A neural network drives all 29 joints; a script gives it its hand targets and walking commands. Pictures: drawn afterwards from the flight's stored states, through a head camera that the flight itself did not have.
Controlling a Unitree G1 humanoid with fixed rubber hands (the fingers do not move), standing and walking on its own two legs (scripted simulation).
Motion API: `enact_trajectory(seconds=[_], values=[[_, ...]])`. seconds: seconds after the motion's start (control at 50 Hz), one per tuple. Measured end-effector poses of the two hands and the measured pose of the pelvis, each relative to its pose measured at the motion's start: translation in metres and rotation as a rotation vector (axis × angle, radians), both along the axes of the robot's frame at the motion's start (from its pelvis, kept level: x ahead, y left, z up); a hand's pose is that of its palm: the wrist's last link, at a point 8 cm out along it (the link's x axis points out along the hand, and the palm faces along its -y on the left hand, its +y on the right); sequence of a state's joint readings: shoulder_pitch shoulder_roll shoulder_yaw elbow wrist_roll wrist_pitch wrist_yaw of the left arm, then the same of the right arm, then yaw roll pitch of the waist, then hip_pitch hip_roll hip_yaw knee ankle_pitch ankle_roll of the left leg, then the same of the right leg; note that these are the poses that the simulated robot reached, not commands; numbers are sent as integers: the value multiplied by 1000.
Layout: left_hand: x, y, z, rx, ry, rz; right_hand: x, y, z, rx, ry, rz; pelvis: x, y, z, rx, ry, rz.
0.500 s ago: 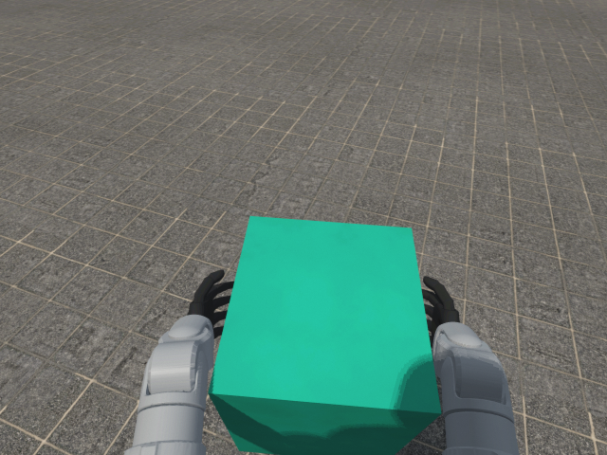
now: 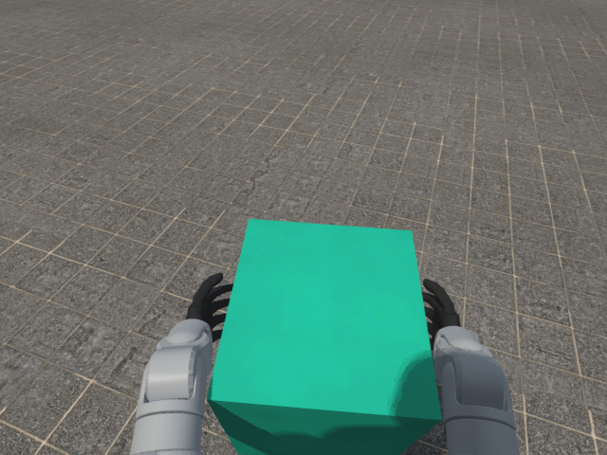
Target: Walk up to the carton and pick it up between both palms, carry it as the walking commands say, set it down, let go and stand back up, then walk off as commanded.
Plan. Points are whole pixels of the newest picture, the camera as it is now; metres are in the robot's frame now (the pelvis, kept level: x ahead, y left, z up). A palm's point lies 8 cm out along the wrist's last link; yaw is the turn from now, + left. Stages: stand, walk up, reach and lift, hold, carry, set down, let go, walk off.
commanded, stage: hold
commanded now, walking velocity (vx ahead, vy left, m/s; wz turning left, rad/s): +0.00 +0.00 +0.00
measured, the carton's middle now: (319, 349) +0.28 +0.00 -0.03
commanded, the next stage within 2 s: carry in 0.18 s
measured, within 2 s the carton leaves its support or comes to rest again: neither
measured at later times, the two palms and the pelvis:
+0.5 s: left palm (171, 365) +0.21 +0.17 +0.06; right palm (439, 352) +0.24 -0.15 +0.06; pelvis -0.04 -0.01 -0.03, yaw +4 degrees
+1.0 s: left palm out of the picture +0.03 +0.17 +0.08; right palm out of the picture +0.07 -0.14 +0.08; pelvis -0.18 -0.02 -0.02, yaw +7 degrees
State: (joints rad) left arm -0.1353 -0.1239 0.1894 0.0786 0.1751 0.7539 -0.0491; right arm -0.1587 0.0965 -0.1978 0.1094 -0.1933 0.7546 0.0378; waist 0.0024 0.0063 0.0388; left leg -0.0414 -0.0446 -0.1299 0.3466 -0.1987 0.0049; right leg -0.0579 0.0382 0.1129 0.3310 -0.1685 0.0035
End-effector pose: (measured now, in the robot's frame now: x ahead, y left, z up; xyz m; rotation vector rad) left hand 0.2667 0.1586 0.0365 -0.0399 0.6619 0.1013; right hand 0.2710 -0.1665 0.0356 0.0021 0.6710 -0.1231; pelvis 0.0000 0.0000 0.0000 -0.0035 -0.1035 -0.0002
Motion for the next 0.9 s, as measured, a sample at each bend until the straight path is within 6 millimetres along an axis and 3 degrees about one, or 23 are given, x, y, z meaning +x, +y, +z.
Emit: enact_trajectory(seconds=[0.18,0.28,0.36,0.54,0.74,0.9], values=[[0,0,0,-3,-1,4,1,1,0,-1,-1,1,-1,0,-1,0,16,4],[0,3,2,-12,-48,25,4,4,4,-7,-48,6,-8,-1,-15,-7,92,31],[-13,9,7,-26,-80,61,-1,11,12,15,-81,9,-18,0,-24,0,127,45],[-78,16,24,-66,-93,161,-50,23,23,82,-88,13,-50,-7,-30,-19,155,86],[-169,40,18,-101,-24,250,-121,51,27,71,-18,62,-101,5,-29,-18,153,144],[-216,34,38,-92,-21,249,-170,45,43,77,-14,60,-148,-2,-13,-60,154,133]])
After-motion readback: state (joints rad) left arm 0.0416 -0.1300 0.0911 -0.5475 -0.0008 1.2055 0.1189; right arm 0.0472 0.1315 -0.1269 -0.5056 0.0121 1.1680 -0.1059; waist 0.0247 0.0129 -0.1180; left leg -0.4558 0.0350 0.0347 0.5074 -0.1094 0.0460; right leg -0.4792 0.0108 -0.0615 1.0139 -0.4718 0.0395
